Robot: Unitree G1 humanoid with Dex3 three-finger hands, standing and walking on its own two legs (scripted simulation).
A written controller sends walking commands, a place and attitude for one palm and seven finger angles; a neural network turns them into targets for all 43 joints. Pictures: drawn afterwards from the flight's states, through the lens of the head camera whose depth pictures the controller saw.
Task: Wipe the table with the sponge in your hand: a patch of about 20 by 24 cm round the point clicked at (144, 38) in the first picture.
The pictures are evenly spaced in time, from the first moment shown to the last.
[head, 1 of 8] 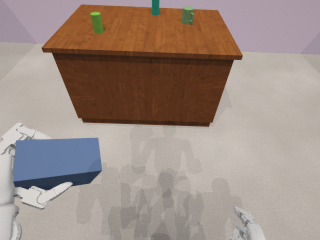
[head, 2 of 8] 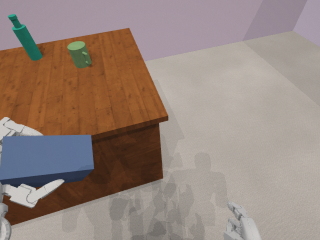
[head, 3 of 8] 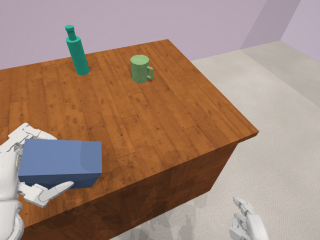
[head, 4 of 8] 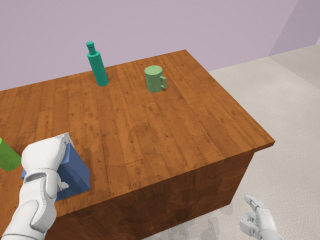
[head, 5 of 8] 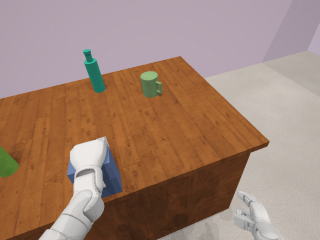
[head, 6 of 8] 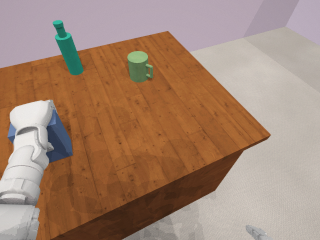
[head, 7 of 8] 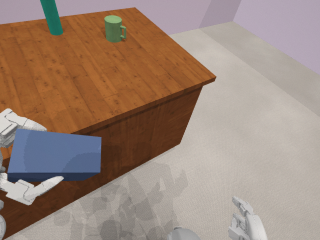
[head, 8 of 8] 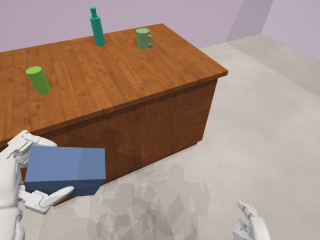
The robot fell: no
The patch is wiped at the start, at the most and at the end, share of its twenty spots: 0.00 1.00 1.00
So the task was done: yes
